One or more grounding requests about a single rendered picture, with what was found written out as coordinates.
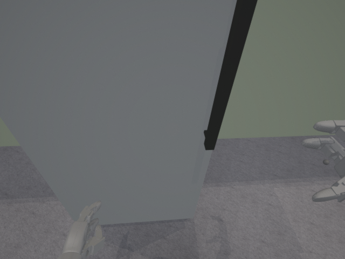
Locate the robot left hand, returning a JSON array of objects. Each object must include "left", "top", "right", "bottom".
[{"left": 62, "top": 201, "right": 105, "bottom": 259}]

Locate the handle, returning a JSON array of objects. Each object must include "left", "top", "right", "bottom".
[{"left": 204, "top": 0, "right": 257, "bottom": 150}]

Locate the robot right hand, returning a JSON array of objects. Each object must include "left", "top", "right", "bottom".
[{"left": 301, "top": 120, "right": 345, "bottom": 202}]

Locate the fridge door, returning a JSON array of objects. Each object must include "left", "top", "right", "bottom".
[{"left": 0, "top": 0, "right": 237, "bottom": 225}]

